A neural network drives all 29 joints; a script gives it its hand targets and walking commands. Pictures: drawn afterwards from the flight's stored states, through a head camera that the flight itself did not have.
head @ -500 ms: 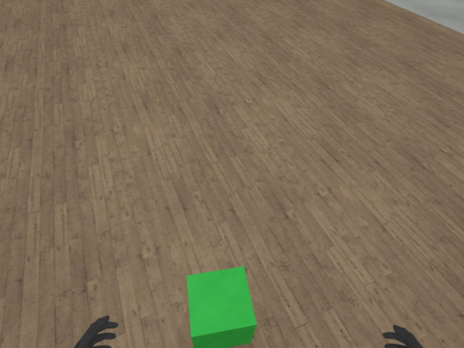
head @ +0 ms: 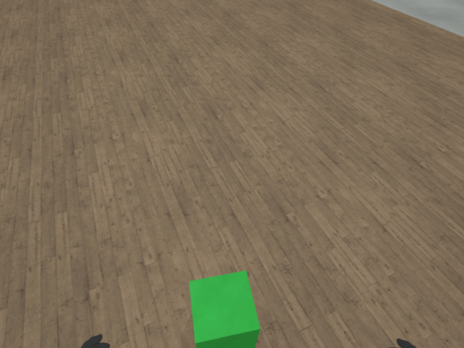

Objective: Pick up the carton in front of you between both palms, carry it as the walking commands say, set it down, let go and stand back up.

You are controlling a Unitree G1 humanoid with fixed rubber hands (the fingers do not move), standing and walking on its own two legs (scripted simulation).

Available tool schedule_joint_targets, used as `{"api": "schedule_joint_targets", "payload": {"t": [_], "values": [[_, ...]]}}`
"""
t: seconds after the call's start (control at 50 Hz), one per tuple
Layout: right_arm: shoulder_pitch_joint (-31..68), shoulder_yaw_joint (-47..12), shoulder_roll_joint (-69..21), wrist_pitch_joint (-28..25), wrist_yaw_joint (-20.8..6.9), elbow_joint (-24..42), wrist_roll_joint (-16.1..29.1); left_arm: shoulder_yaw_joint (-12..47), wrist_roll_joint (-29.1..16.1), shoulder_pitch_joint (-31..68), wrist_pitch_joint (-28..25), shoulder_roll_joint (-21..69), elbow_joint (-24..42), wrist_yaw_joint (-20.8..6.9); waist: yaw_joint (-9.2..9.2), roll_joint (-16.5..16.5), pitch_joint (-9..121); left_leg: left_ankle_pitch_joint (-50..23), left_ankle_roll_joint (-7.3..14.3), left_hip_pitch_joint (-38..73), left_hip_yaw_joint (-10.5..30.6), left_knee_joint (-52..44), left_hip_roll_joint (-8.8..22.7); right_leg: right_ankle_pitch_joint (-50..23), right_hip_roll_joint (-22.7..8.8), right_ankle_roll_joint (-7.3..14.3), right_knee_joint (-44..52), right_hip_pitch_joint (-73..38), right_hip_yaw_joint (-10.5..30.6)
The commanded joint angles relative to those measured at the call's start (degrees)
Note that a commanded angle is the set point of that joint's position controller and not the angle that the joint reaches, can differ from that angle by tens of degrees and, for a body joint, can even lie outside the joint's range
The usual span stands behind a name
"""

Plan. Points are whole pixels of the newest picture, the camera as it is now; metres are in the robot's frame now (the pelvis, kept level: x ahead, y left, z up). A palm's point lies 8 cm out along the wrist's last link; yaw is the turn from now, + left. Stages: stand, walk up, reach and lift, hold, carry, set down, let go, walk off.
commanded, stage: stand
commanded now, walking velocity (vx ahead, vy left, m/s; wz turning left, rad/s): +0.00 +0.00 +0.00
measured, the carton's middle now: (223, 315) +0.39 +0.06 -0.65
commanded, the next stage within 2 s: none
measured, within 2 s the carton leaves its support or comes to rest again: neither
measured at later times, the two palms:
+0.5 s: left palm out of the picture +0.07 +0.30 -0.11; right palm out of the picture +0.09 -0.31 -0.09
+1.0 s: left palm out of the picture +0.06 +0.30 -0.10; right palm out of the picture +0.08 -0.32 -0.09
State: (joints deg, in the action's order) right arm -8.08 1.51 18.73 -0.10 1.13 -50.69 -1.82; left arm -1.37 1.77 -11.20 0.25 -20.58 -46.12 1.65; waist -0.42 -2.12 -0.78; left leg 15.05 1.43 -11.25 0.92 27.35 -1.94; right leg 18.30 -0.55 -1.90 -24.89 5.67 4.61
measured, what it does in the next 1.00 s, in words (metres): stands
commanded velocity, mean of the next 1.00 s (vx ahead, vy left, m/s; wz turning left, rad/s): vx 0.00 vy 0.00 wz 0.00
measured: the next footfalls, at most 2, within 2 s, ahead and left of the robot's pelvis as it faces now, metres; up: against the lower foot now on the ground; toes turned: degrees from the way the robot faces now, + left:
none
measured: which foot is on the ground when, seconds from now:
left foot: down 0.00-1.00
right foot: down 0.00-1.00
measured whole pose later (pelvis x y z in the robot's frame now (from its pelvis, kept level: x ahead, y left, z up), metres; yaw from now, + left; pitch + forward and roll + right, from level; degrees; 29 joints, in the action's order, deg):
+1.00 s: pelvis -0.02 -0.01 +0.01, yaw +1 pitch -2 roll +0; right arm -6.0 0.2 21.6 -0.5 0.5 -59.5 -0.8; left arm -0.1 1.2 -9.1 -0.5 -22.5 -56.7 0.8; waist -0.1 -1.4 -1.6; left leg 10.5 0.5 -9.4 2.2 22.2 -1.2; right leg 14.1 -0.2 -1.3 -20.0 3.7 3.4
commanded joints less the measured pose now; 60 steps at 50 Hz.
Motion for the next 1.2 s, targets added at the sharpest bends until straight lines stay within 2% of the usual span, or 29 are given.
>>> {"api": "schedule_joint_targets", "payload": {"t": [0.0,0.44,1.18], "values": [[2.0,2.01,9.74,-0.68,0.19,2.23,0.08,-1.73,-0.03,0.85,-0.76,-8.02,2.12,0.19,0.08,1.94,2.41,-16.73,-0.04,4.16,5.75,-4.2,6.33,-14.81,-3.64,1.39,3.14,2.73,1.89],[3.23,1.07,11.68,-0.88,-0.22,-3.07,0.6,-0.88,-0.26,1.67,-1.19,-9.81,-4.15,-0.27,0.16,1.9,0.57,-10.9,-0.03,4.1,6.64,-7.5,7.0,-11.63,-4.61,1.91,6.71,2.43,2.82],[4.59,0.41,13.31,-0.98,-0.48,-7.11,1.1,-0.44,-0.64,3.92,-1.3,-11.45,-9.22,-0.71,0.31,2.18,0.99,-12.87,0.03,4.43,7.69,-8.4,7.51,-11.71,-5.26,2.33,8.41,1.29,2.13]]}}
